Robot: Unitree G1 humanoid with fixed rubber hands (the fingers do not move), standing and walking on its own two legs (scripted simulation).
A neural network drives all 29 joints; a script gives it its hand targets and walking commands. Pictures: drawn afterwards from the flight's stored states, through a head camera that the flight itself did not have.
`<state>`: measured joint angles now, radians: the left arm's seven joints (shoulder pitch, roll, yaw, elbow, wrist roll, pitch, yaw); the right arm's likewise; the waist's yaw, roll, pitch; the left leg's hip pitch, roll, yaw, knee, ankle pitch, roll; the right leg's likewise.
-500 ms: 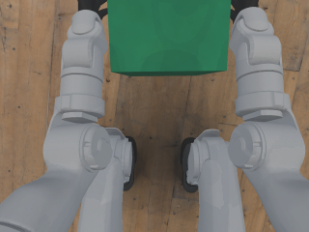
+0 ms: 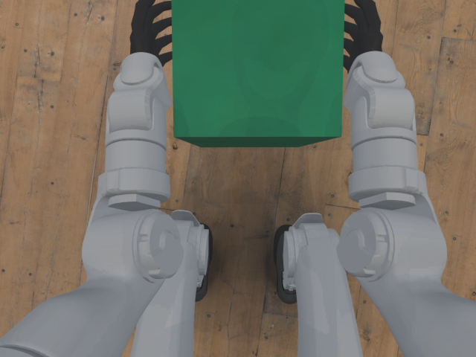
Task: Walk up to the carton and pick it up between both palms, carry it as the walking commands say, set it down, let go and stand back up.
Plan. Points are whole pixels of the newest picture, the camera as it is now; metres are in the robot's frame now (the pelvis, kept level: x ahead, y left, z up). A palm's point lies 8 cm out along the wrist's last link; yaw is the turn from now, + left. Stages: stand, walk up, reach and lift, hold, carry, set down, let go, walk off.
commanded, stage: reach and lift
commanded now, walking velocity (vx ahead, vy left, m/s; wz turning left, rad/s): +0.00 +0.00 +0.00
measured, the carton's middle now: (252, 77) +0.53 -0.01 -0.16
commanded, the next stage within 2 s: none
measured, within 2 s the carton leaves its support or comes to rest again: neither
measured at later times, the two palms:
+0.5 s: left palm (122, 47) +0.51 +0.14 +0.00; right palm (389, 47) +0.51 -0.15 -0.01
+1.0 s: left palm (82, 35) +0.49 +0.14 +0.07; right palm (431, 37) +0.49 -0.15 +0.06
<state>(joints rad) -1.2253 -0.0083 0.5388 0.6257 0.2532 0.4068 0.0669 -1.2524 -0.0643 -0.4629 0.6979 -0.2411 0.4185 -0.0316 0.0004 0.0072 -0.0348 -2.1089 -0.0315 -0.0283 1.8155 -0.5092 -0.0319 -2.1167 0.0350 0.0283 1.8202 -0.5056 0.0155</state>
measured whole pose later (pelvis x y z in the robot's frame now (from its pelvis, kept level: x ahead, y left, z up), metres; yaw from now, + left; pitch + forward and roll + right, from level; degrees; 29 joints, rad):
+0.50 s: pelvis +0.01 +0.00 +0.05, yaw +0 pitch +44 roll +1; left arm -1.08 -0.06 0.54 0.60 0.28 0.42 0.05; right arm -1.10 0.00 -0.48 0.66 -0.27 0.43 -0.02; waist 0.00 0.01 -0.13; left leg -1.92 -0.03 -0.03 1.64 -0.49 -0.03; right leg -1.93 0.03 0.03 1.64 -0.49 0.01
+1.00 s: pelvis +0.02 +0.00 +0.11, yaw +0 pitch +40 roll +0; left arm -0.92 -0.11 0.52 0.56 0.30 0.41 0.04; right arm -0.94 0.06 -0.48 0.62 -0.30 0.42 -0.01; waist 0.00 0.01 -0.18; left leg -1.68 -0.03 -0.04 1.45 -0.46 -0.02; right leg -1.68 0.03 0.03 1.45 -0.46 0.01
